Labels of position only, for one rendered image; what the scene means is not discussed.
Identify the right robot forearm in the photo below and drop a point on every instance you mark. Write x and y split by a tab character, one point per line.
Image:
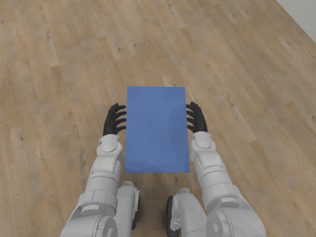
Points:
216	185

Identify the robot right upper arm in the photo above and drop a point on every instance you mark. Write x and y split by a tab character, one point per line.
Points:
234	222

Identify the right robot hand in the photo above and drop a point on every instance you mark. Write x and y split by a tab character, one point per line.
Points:
198	121

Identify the robot left shin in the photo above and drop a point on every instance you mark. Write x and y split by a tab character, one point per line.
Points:
129	184

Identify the robot right thigh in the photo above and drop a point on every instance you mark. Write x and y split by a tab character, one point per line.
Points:
191	214

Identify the carton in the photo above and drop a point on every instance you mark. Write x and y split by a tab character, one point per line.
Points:
156	130

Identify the left robot hand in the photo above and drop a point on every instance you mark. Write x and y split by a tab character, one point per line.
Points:
110	126

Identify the left robot forearm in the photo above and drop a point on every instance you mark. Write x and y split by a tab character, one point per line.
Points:
100	196

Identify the robot left upper arm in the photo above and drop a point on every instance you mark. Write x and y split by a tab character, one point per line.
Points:
99	225

